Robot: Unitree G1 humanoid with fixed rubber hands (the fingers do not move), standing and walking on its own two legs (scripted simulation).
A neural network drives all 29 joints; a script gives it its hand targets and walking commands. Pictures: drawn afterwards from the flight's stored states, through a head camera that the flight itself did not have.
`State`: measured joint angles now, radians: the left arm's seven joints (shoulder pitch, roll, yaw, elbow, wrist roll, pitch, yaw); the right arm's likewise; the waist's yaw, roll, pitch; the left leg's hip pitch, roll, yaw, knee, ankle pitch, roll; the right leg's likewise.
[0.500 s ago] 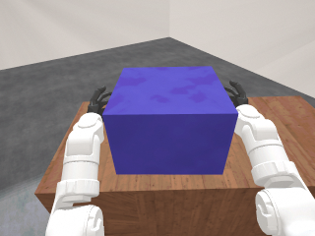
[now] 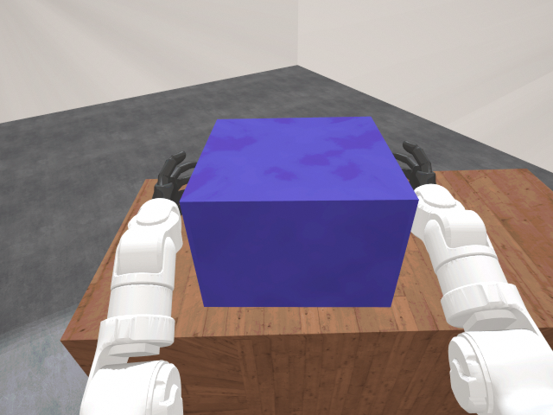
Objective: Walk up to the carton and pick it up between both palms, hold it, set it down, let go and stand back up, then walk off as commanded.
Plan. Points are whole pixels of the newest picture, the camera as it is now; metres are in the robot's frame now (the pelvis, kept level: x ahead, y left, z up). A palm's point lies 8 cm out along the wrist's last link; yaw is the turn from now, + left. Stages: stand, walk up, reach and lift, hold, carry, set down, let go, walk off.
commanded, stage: set down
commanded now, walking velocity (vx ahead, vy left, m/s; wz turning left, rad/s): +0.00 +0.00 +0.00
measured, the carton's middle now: (294, 203) +0.41 +0.00 +0.15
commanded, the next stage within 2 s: none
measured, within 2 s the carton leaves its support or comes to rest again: neither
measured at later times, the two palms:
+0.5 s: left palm (172, 208) +0.38 +0.19 +0.16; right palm (406, 206) +0.39 -0.17 +0.15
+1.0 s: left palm (179, 212) +0.40 +0.18 +0.14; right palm (403, 216) +0.40 -0.18 +0.12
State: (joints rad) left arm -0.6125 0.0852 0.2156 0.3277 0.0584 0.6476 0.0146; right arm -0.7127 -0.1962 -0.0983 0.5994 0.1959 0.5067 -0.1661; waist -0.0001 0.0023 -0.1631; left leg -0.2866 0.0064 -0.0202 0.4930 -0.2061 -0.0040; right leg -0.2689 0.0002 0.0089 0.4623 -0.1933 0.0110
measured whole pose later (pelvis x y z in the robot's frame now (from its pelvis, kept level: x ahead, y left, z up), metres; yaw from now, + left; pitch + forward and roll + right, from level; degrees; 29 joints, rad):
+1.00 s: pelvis +0.02 +0.00 +0.00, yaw +0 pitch +1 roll -1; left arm -0.59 0.03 0.32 0.49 0.10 0.28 -0.06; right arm -0.59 -0.09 -0.19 0.67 0.02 0.12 -0.14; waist 0.00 0.00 -0.07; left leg -0.25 0.01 -0.02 0.47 -0.23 0.00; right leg -0.22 0.00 0.01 0.41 -0.20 0.02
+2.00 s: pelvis +0.06 +0.00 +0.00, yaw +0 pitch +3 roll -1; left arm -0.61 0.03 0.32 0.85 0.08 -0.06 -0.06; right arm -0.54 -0.06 -0.29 0.78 -0.16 -0.06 -0.12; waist 0.00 0.00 -0.04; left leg -0.25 0.01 -0.02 0.47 -0.27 0.00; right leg -0.22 0.00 0.01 0.41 -0.24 0.02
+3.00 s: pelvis +0.07 +0.00 +0.00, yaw +0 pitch +9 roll -1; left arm -0.70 0.07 0.32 1.13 0.11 -0.30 -0.06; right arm -0.55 -0.01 -0.50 0.92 -0.32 -0.28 -0.09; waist 0.00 0.00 -0.02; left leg -0.34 0.01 -0.02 0.47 -0.28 0.00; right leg -0.31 0.00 0.01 0.41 -0.25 0.02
